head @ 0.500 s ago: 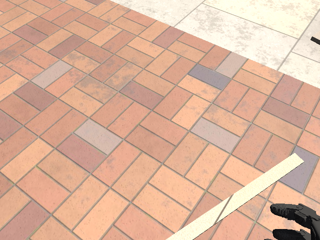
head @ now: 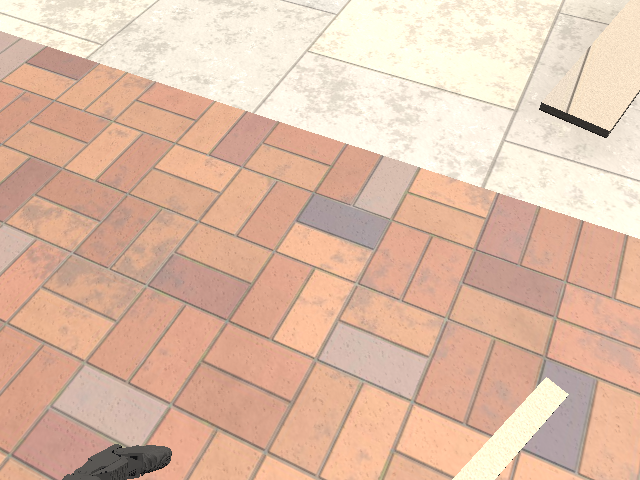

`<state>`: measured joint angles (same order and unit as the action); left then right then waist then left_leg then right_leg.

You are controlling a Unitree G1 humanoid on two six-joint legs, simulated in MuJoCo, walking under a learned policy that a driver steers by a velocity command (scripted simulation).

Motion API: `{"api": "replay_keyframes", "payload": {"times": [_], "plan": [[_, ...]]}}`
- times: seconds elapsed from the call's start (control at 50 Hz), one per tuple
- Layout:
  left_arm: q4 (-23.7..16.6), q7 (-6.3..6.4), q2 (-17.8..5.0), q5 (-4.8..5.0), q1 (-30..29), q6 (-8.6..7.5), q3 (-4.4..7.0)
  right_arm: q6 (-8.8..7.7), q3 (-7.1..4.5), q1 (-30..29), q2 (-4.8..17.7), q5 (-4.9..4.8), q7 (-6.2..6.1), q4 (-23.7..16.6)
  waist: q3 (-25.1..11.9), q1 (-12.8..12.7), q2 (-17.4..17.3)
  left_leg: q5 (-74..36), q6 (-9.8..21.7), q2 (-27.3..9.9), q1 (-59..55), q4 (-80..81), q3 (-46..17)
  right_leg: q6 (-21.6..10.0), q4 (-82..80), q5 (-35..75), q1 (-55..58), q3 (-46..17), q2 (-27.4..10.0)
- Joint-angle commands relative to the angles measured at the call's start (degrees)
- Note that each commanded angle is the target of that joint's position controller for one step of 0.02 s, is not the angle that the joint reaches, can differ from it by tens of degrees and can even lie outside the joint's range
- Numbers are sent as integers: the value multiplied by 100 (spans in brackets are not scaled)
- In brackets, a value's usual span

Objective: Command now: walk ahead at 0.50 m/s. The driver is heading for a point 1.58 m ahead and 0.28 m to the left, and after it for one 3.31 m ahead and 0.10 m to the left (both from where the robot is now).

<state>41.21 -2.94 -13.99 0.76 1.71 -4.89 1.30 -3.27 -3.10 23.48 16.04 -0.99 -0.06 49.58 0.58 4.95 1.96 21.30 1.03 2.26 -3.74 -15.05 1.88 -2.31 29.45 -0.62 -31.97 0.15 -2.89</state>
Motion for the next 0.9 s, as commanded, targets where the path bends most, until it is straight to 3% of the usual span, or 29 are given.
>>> {"api": "replay_keyframes", "payload": {"times": [0.02,0.04,0.06,0.08,0.1,0.12,0.14,0.16,0.18,0.24,0.36,0.42,0.46,0.52,0.54,0.56,0.58,0.6,0.62,0.64,0.66,0.68,0.7,0.74,0.82,0.9], "plan": [[-97,35,-1007,-15,894,-115,387,45,-214,-154,993,8,-63,-230,-600,-891,-659,-4870,666,-1314,150,-1526,-448,-399,-253,-246,1627,289,323],[128,103,-1425,-77,2000,-101,512,31,-99,-143,761,110,-81,-374,-1502,-1286,-202,-3650,457,-1013,1319,-3213,-218,-775,33,55,3516,-675,-580],[258,100,-1886,-93,2378,-70,617,-104,125,621,1,105,-9,-457,-2267,-917,1370,168,26,80,3799,-5314,-188,-1737,-471,-1130,5618,-3490,-1929],[250,107,-1284,-18,2425,-50,468,-234,19,308,531,-5,17,-352,-2334,-1178,1024,1097,64,-34,4503,-6033,-973,-1697,-1066,-1799,5658,-4212,-1942],[194,134,-1074,-25,1989,-43,386,-312,-79,-284,858,-145,45,-544,-1383,-1141,717,685,129,-342,4904,-6142,-887,-1407,-1171,-1641,4928,-3297,-1736],[128,147,-966,-49,1588,-31,347,-340,-58,-639,807,-123,24,-630,-897,-971,233,162,138,-639,4757,-5878,-699,-1254,-1272,-1095,4082,-2597,-1508],[107,132,-822,-82,1306,-32,308,-325,-75,-819,748,-19,6,-657,-499,-802,50,-155,99,-809,4554,-5495,-627,-1192,-1453,-565,3340,-2135,-1295],[91,123,-689,-140,1164,-59,264,-265,-98,-713,695,19,4,-630,-406,-595,166,-387,87,-961,4184,-5267,-673,-1129,-1630,-281,2883,-1820,-1127],[108,109,-677,-137,1117,-84,269,-198,-82,-582,576,18,6,-585,-373,-490,235,-495,51,-993,3945,-5117,-655,-1152,-1806,-166,2615,-1655,-1052],[258,130,-848,-75,1194,-164,323,-56,-40,-718,383,64,-29,-628,-128,-387,167,-829,-112,-1067,4018,-4536,-560,-1258,-2150,258,2204,-1155,-1001],[518,250,-1056,-17,1631,-78,365,-132,32,-1923,228,62,51,-899,179,-757,112,-2585,-169,-875,3993,-2405,-330,-962,-2307,211,2339,-420,-719],[708,262,-1129,27,1966,-17,383,-171,42,-2429,252,11,134,-1053,294,-944,121,-2683,-120,-756,3969,-1875,-283,-937,-2181,43,2744,-442,-900],[805,282,-1155,46,2055,46,399,-197,29,-2621,316,-6,200,-1155,352,-940,153,-2416,0,-720,4057,-1624,-337,-874,-1994,119,3148,-507,-1091],[860,324,-1260,58,1954,133,446,-235,-36,-2361,500,9,256,-1124,170,-685,272,-1790,229,-553,3523,-1388,-218,-716,-1480,984,3529,-537,-1229],[847,335,-1278,59,1829,165,446,-241,-115,-1875,627,26,240,-984,-114,-383,277,-1725,347,-374,2797,-1246,-38,-609,-897,1864,3488,-379,-1075],[828,348,-1122,20,1841,191,385,-236,-261,-966,899,42,190,-696,-706,1,149,-1794,520,-332,1490,-1273,-2,-445,194,2187,3111,-140,-757],[672,365,-802,-134,1947,186,246,-210,-380,60,1350,98,127,-514,-1615,295,-669,-1946,890,-1459,-244,-1428,-1312,-217,2111,503,1919,160,-357],[639,306,-172,-66,2642,58,76,-186,-421,184,1633,97,171,-408,-2147,-139,-2178,-489,1741,-2433,-1820,-617,-4000,79,3806,-3118,-296,-109,674],[697,272,-829,58,2233,-55,211,-197,-271,71,1047,27,183,-480,-1813,107,-1411,277,1552,-2319,-1590,-239,-4148,7,4402,-3264,-951,-756,362],[527,247,-1069,171,1695,-126,284,-211,-201,-340,853,32,168,-541,-1051,51,-1082,60,1323,-2158,-884,-141,-3335,-83,4400,-2710,-1244,-633,90],[481,279,-1004,135,1436,-141,273,-214,-169,-735,775,69,168,-604,-661,-126,-606,-570,1223,-1952,-126,-25,-2744,-66,4158,-2166,-1044,-475,-198],[465,300,-953,38,1312,-119,298,-222,-131,-990,619,108,179,-625,-363,-268,-511,-1113,1196,-1755,473,141,-2306,-25,3829,-1825,-848,-445,-366],[485,296,-878,18,1429,-64,307,-246,-99,-1102,526,166,181,-623,-342,-444,-679,-1464,1166,-1630,834,287,-2024,0,3662,-1591,-496,-490,-499],[539,308,-686,7,1565,55,284,-305,-105,-1093,518,131,186,-544,-293,-566,-683,-1875,1241,-1515,1159,546,-1634,90,3386,-1423,-265,-429,-546],[317,327,-600,-68,917,117,273,-298,-160,-813,737,105,87,-319,26,-470,-477,-2420,1265,-1455,1140,809,-1122,295,2339,-479,-795,-369,-579],[141,251,-431,-45,196,48,206,-239,-155,-516,807,56,18,-128,190,-220,-503,-2394,1047,-1223,1060,868,-615,291,973,599,-562,-153,-378]]}}
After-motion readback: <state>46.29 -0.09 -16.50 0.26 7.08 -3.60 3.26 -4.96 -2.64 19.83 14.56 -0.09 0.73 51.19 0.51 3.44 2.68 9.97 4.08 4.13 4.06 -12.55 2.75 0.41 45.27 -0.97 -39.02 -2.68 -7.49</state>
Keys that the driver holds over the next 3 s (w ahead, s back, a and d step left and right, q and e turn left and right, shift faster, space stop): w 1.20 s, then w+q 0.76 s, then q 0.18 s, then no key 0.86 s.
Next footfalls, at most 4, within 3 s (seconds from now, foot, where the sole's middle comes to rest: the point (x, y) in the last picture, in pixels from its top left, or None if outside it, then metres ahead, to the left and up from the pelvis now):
0.04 right None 0.20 -0.12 -0.77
0.56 left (250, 478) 0.49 0.13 -0.77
1.12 right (347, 335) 0.79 -0.11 -0.77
1.68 left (235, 249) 1.07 0.16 -0.77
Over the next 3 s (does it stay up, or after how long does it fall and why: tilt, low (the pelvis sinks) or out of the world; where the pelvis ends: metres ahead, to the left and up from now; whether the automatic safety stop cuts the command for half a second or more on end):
stays up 1.28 0.16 0.01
